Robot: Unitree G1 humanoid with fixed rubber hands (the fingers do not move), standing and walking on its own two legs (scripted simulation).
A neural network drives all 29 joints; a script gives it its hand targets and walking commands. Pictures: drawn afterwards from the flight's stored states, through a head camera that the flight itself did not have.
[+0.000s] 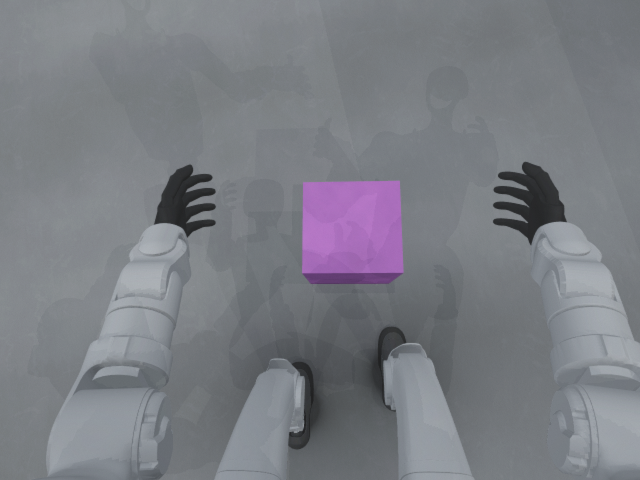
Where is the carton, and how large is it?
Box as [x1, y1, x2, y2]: [302, 181, 403, 283]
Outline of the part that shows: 399,181 303,182 302,273 310,283 388,283 403,272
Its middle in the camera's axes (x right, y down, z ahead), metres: +0.07 -0.01 +0.95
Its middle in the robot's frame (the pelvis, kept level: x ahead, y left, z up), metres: +0.49 -0.04 -0.56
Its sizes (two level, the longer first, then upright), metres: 0.210 0.200 0.250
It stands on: the floor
